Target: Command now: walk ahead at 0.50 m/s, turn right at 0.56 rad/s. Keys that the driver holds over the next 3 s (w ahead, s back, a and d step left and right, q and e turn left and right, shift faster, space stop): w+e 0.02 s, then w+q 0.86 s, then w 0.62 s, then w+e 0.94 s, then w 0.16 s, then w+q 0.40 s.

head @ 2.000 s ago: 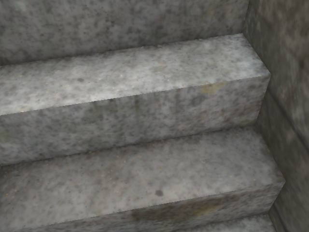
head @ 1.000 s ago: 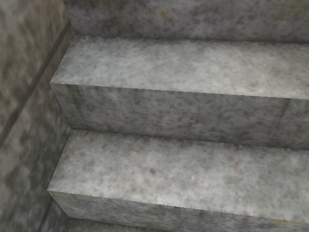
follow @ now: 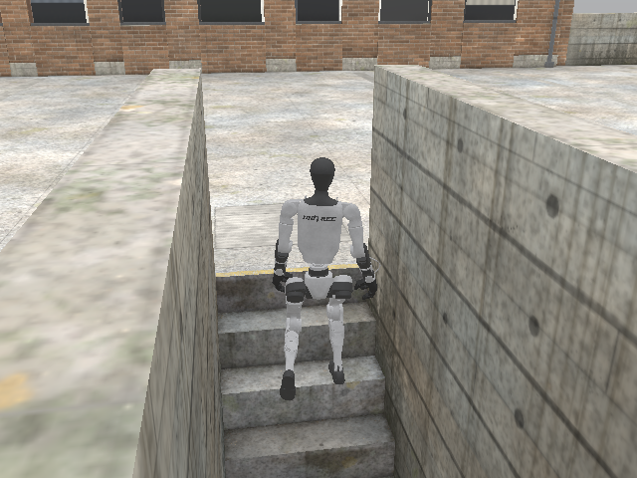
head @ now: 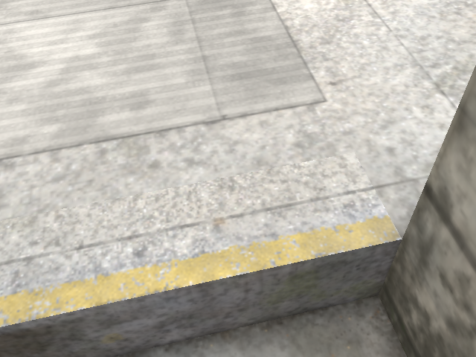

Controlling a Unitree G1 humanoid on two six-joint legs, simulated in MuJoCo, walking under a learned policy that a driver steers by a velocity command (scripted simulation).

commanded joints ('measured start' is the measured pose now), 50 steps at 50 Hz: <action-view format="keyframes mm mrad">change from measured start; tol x64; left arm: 1 64 123 61 54 -4 -48 21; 20 646 331 53 370 112 -99 -301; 42 -516 99 -68 -368 44 5 -118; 50 381 292 32 -79 98 -11 -131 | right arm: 1 -7 153 59 -172 -40 21 -21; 50 207 -22 46 230 6 -23 148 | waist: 1 -29 -160 88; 50 337 -431 -215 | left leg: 1 -436 -124 -27 486 -116 28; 9 -1315 -89 -108 959 -328 185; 21 364 -174 -149 -821 -231 158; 42 120 122 -573 -1652 -436 263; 47 553 163 -194 -1265 1516 182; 50 -283 -182 -266 -105 43 83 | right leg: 1 316 -79 467 -704 -173 -160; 13 10 -264 155 -1227 178 -206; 19 922 -424 71 -746 2609 -306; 23 91 -101 129 463 618 -142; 35 -784 -84 53 1257 176 -152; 47 121 -63 -168 95 52 -109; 50 555 -363 894 -683 -471 -402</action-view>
